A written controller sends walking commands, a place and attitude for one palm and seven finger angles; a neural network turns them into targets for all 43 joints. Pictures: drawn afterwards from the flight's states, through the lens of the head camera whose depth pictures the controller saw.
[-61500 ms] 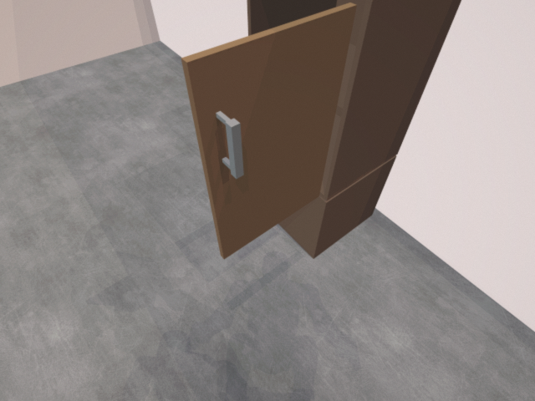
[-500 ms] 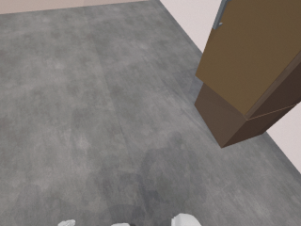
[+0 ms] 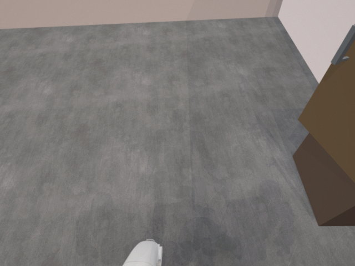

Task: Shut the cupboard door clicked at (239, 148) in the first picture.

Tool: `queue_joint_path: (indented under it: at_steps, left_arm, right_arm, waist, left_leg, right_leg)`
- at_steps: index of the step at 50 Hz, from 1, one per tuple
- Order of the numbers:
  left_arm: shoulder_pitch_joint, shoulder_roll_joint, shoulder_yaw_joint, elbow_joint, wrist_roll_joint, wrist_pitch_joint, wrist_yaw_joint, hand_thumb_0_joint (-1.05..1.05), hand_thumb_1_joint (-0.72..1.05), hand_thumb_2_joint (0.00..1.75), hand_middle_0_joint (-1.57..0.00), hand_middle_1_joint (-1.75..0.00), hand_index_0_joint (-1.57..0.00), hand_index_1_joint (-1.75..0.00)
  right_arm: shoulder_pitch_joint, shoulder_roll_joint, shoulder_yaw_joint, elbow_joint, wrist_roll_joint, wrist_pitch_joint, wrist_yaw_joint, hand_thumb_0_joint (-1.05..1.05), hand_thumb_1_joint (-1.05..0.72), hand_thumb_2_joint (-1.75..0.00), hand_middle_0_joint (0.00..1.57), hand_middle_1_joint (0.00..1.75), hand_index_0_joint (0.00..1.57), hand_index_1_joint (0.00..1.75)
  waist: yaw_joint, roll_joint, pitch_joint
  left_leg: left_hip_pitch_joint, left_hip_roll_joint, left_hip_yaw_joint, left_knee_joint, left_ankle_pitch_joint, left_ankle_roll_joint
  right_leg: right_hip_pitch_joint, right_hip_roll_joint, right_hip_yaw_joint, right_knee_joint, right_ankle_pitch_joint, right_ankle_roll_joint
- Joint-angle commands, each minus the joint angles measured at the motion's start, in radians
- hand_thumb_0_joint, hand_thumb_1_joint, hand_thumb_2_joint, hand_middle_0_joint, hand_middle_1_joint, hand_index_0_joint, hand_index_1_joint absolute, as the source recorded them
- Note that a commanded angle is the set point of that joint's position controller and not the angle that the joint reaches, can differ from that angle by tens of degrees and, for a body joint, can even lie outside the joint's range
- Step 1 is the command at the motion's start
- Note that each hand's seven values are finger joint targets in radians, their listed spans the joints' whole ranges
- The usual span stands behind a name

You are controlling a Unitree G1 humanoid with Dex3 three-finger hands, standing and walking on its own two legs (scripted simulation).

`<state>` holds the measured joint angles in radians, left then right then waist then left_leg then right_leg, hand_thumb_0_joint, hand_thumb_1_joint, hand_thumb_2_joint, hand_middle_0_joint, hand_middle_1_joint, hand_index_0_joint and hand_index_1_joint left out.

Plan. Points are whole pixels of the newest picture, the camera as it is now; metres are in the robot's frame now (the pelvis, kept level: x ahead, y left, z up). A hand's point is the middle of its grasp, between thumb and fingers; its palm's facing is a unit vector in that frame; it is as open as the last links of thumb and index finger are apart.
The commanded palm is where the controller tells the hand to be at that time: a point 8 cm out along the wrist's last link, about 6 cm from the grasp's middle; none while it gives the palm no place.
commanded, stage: walk to a spot facing it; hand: left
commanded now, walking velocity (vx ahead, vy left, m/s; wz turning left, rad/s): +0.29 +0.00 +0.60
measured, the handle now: (350, 44) +0.75 -0.54 +0.07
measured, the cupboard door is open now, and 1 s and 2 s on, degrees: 18 18 18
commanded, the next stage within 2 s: turn to face it in 0.58 s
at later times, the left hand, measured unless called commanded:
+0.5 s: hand (80, 249) +0.19 +0.29 -0.18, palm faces +0.33 -0.92 -0.20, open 7.4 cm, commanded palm none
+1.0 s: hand (96, 172) +0.42 +0.30 -0.18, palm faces +0.28 -0.93 -0.22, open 7.2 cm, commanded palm none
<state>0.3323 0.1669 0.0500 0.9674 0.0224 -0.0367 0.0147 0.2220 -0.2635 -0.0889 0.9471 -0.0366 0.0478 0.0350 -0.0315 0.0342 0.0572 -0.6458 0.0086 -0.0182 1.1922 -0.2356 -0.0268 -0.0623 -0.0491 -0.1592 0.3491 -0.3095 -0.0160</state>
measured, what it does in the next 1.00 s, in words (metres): walks ahead: left foot, then right foot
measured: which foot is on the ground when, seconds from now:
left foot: up 0.00-0.26, down 0.28-0.84, up 0.86-1.00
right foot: down 0.00-0.28, up 0.30-0.78, down 0.80-1.00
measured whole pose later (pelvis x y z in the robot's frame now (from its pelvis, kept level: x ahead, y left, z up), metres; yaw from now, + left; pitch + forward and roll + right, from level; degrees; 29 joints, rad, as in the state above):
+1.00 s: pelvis +0.41 +0.11 -0.01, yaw +15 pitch +0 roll +1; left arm 0.21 0.17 0.06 0.98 0.01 -0.01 0.03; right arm 0.28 -0.16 -0.04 1.02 -0.02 0.01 -0.03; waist -0.02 -0.01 0.11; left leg -0.44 0.02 -0.02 1.15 -0.43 -0.02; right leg -0.30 0.05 -0.01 0.45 -0.16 -0.07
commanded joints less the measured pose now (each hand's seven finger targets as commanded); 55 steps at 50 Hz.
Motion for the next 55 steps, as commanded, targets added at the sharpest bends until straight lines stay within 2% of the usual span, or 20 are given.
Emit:
queue_joint_path:
  at_steps: [1,7,10,12,13,14,15,17,20,26,34,38,40,41,42,43,45,47,50,55]
  left_arm:
    - [0.129,0.14,0.028,-0.02,0.009,-0.038,0.016,0.0,0.9,0.9,-0.2,-0.3,-0.2,-0.3]
    - [0.221,0.155,0.03,0.016,0.016,-0.037,0.018,0.0,0.9,0.9,-0.2,-0.3,-0.2,-0.3]
    - [0.179,0.203,0.039,0.007,0.01,-0.041,0.013,0.0,0.9,0.9,-0.2,-0.3,-0.2,-0.3]
    - [0.141,0.235,0.045,-0.013,-0.001,-0.041,0.006,0.0,0.9,0.9,-0.2,-0.3,-0.2,-0.3]
    - [0.114,0.229,0.043,-0.032,-0.01,-0.044,-0.003,0.0,0.9,0.9,-0.2,-0.3,-0.2,-0.3]
    - [0.108,0.159,0.032,-0.08,-0.022,-0.038,-0.023,0.0,0.9,0.9,-0.2,-0.3,-0.2,-0.3]
    - [-0.031,0.167,0.027,-0.148,-0.018,-0.027,-0.017,0.0,0.9,0.9,-0.2,-0.3,-0.2,-0.3]
    - [-0.073,0.136,0.038,-0.139,-0.006,-0.024,-0.011,0.0,0.9,0.9,-0.2,-0.3,-0.2,-0.3]
    - [0.034,0.095,0.039,-0.069,0.016,0.004,-0.025,0.0,0.9,0.9,-0.2,-0.3,-0.2,-0.3]
    - [-0.058,0.088,0.036,-0.09,0.01,0.024,-0.027,0.0,0.9,0.9,-0.2,-0.3,-0.2,-0.3]
    - [-0.311,0.076,0.013,-0.163,-0.004,0.004,-0.031,0.0,0.9,0.9,-0.2,-0.3,-0.2,-0.3]
    - [-0.115,0.086,0.007,-0.087,-0.005,-0.003,-0.012,0.0,0.9,0.9,-0.2,-0.3,-0.2,-0.3]
    - [0.117,0.15,0.028,-0.011,0.005,-0.016,-0.003,0.0,0.9,0.9,-0.2,-0.3,-0.2,-0.3]
    - [0.199,0.219,0.048,0.023,0.011,-0.025,0.006,0.0,0.9,0.9,-0.2,-0.3,-0.2,-0.3]
    - [0.183,0.237,0.04,0.025,-0.01,-0.02,0.006,0.0,0.9,0.9,-0.2,-0.3,-0.2,-0.3]
    - [0.085,0.195,0.037,-0.003,-0.013,-0.012,0.011,0.0,0.9,0.9,-0.2,-0.3,-0.2,-0.3]
    - [-0.069,0.131,0.028,-0.045,-0.01,0.007,0.024,0.0,0.9,0.9,-0.2,-0.3,-0.2,-0.3]
    - [-0.126,0.14,0.028,-0.06,-0.006,0.005,0.021,0.0,0.9,0.9,-0.2,-0.3,-0.2,-0.3]
    - [-0.098,0.138,0.039,-0.042,0.0,0.006,0.011,0.0,0.9,0.9,-0.2,-0.3,-0.2,-0.3]
    - [-0.054,0.174,0.057,-0.048,0.005,0.022,0.002,0.0,0.9,0.9,-0.2,-0.3,-0.2,-0.3]
  right_arm:
    - [-0.13,-0.006,0.01,-0.097,0.01,-0.018,0.012,0.0,-0.9,-0.9,0.2,0.3,0.2,0.3]
    - [-0.3,0.019,0.037,-0.143,0.009,-0.034,0.025,0.0,-0.9,-0.9,0.2,0.3,0.2,0.3]
    - [-0.195,-0.002,0.034,-0.123,0.01,-0.05,0.017,0.0,-0.9,-0.9,0.2,0.3,0.2,0.3]
    - [-0.003,-0.055,0.017,-0.083,0.003,-0.06,0.005,0.0,-0.9,-0.9,0.2,0.3,0.2,0.3]
    - [0.144,-0.123,-0.004,-0.055,-0.002,-0.064,-0.005,0.0,-0.9,-0.9,0.2,0.3,0.2,0.3]
    - [0.236,-0.263,-0.039,-0.033,-0.008,-0.07,-0.018,0.0,-0.9,-0.9,0.2,0.3,0.2,0.3]
    - [0.289,-0.302,-0.045,-0.026,0.021,-0.065,-0.029,0.0,-0.9,-0.9,0.2,0.3,0.2,0.3]
    - [0.119,-0.208,-0.022,-0.061,0.019,-0.081,-0.044,0.0,-0.9,-0.9,0.2,0.3,0.2,0.3]
    - [0.009,-0.095,0.022,-0.071,0.013,-0.111,-0.053,0.0,-0.9,-0.9,0.2,0.3,0.2,0.3]
    - [0.102,-0.063,0.029,-0.016,0.026,-0.122,-0.058,0.0,-0.9,-0.9,0.2,0.3,0.2,0.3]
    - [0.242,-0.038,0.035,0.056,0.014,-0.117,-0.073,0.0,-0.9,-0.9,0.2,0.3,0.2,0.3]
    - [0.237,-0.051,0.033,0.09,0.019,-0.11,-0.09,0.0,-0.9,-0.9,0.2,0.3,0.2,0.3]
    - [0.206,-0.055,0.026,0.085,0.036,-0.11,-0.086,0.0,-0.9,-0.9,0.2,0.3,0.2,0.3]
    - [0.27,-0.01,0.025,0.082,0.044,-0.116,-0.079,0.0,-0.9,-0.9,0.2,0.3,0.2,0.3]
    - [0.312,-0.002,0.031,0.086,0.049,-0.108,-0.088,0.0,-0.9,-0.9,0.2,0.3,0.2,0.3]
    - [0.269,-0.002,0.035,0.082,0.044,-0.093,-0.085,0.0,-0.9,-0.9,0.2,0.3,0.2,0.3]
    - [0.15,0.022,0.033,0.062,0.031,-0.072,-0.073,0.0,-0.9,-0.9,0.2,0.3,0.2,0.3]
    - [0.175,0.064,0.045,0.056,0.023,-0.039,-0.065,0.0,-0.9,-0.9,0.2,0.3,0.2,0.3]
    - [0.167,0.065,0.035,0.037,0.013,-0.017,-0.06,0.0,-0.9,-0.9,0.2,0.3,0.2,0.3]
    - [0.028,0.025,0.031,-0.042,0.021,-0.031,-0.063,0.0,-0.9,-0.9,0.2,0.3,0.2,0.3]
  waist:
    - [0.05,-0.198,0.023]
    - [0.098,-0.205,0.072]
    - [0.037,-0.226,0.004]
    - [-0.064,-0.189,-0.112]
    - [-0.147,-0.118,-0.223]
    - [-0.161,0.161,-0.331]
    - [-0.175,0.069,-0.35]
    - [-0.095,0.001,-0.139]
    - [0.022,0.027,-0.02]
    - [0.033,0.04,-0.012]
    - [-0.023,0.053,0.036]
    - [0.063,0.056,-0.054]
    - [0.168,-0.042,-0.156]
    - [0.163,-0.241,-0.266]
    - [0.121,-0.275,-0.317]
    - [0.095,-0.309,-0.24]
    - [0.049,-0.078,-0.043]
    - [-0.015,-0.031,-0.03]
    - [-0.015,-0.12,-0.059]
    - [0.028,-0.173,-0.135]
  left_leg:
    - [-0.157,0.03,0.043,-0.04,0.014,0.007]
    - [-0.115,0.022,0.139,-0.366,-0.05,0.044]
    - [0.12,-0.057,0.22,-0.487,-0.111,0.093]
    - [0.429,-0.112,0.231,-0.595,-0.049,0.131]
    - [0.748,-0.024,0.114,-0.649,0.054,0.176]
    - [1.003,0.332,-0.421,-0.68,0.252,0.334]
    - [1.007,0.412,-0.568,-0.794,0.327,0.384]
    - [0.685,0.347,-0.389,-0.878,0.083,0.302]
    - [0.453,0.212,-0.168,-0.913,0.249,0.203]
    - [0.557,0.162,-0.117,-0.933,0.532,0.171]
    - [0.7,0.157,-0.122,-0.87,0.82,0.163]
    - [0.711,0.171,-0.068,-0.688,1.048,0.112]
    - [0.529,0.098,-0.013,-0.381,0.829,0.061]
    - [0.291,-0.074,0.054,-0.064,0.096,0.032]
    - [0.239,-0.098,-0.007,0.135,-0.4,0.03]
    - [0.218,-0.035,-0.072,0.15,-0.356,0.036]
    - [0.189,0.025,-0.046,0.102,-0.245,0.025]
    - [0.261,0.044,-0.012,-0.014,-0.188,0.003]
    - [0.24,0.04,0.011,-0.097,-0.099,-0.019]
    - [0.193,0.031,0.009,-0.31,-0.146,-0.038]
  right_leg:
    - [0.163,-0.244,0.053,-0.056,0.614,-0.024]
    - [0.236,-0.282,-0.014,-0.015,0.754,-0.051]
    - [0.21,-0.301,-0.072,0.129,1.052,-0.05]
    - [0.092,-0.278,-0.142,0.398,1.048,-0.016]
    - [-0.139,-0.258,-0.137,0.652,0.782,0.011]
    - [-0.516,-0.071,-0.085,1.015,-0.151,0.064]
    - [-0.646,-0.051,0.072,1.138,-0.262,0.05]
    - [-0.639,-0.119,0.136,1.101,-0.126,0.042]
    - [-0.508,-0.129,0.151,0.94,-0.002,0.06]
    - [-0.593,-0.086,0.13,0.766,0.143,0.082]
    - [-0.563,-0.014,0.094,0.392,0.206,0.029]
    - [-0.258,0.066,0.065,0.237,0.23,-0.039]
    - [0.085,0.006,0.144,0.159,0.6,-0.095]
    - [0.325,-0.256,0.482,0.192,1.118,-0.226]
    - [0.31,-0.405,0.639,0.113,1.212,-0.334]
    - [0.181,-0.354,0.638,0.041,0.98,-0.324]
    - [-0.094,-0.26,0.482,-0.016,0.746,-0.256]
    - [-0.259,-0.196,0.36,-0.058,0.612,-0.192]
    - [-0.263,-0.127,0.346,-0.071,0.481,-0.151]
    - [-0.124,-0.131,0.46,-0.009,0.467,-0.173]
